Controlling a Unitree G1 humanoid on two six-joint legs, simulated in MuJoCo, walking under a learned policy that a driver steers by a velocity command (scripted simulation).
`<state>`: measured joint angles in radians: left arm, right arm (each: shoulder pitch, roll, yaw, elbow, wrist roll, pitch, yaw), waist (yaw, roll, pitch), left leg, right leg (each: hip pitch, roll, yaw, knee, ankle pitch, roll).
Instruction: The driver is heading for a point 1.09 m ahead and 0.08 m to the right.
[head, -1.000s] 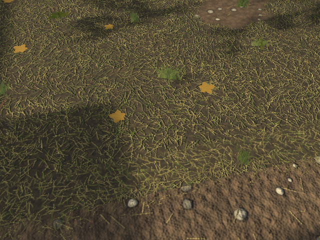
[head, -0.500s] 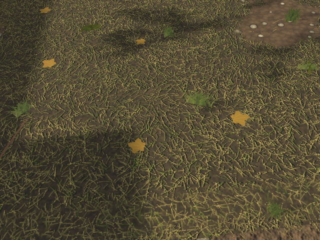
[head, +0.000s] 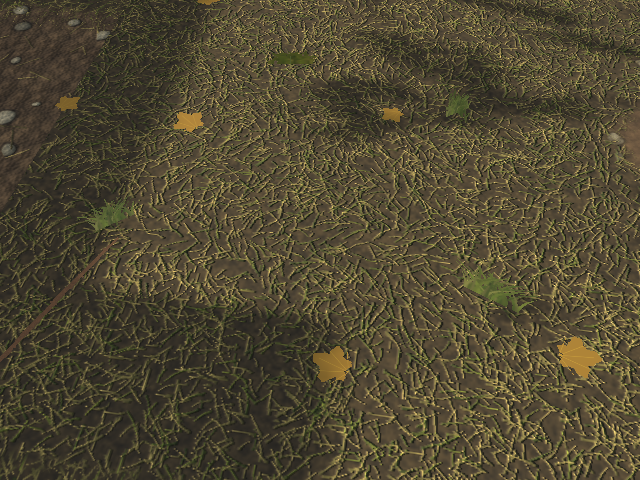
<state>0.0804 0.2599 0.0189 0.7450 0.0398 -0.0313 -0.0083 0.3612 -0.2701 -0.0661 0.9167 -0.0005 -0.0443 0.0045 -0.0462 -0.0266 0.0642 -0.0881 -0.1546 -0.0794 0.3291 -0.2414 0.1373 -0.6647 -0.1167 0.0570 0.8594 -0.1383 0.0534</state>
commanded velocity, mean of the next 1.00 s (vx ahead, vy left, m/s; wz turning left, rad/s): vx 0.30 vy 0.00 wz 0.03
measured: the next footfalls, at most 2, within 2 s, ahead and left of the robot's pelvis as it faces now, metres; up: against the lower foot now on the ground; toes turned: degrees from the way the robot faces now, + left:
right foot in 0.16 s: +0.26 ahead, -0.12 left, +0.00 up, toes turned +8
left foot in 0.54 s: +0.14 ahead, +0.07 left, +0.00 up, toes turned +11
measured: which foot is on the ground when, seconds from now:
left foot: down 0.00-0.16, up 0.18-0.52, down 0.54-1.00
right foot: up 0.00-0.14, down 0.16-0.54, up 0.56-0.98, down 1.00-1.00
